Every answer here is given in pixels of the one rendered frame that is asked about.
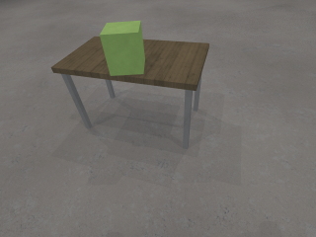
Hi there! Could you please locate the table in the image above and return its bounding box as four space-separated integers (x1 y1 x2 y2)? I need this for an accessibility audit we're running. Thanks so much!
51 37 209 149

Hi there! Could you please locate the carton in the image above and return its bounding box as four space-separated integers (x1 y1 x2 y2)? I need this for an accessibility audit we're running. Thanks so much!
100 21 145 76

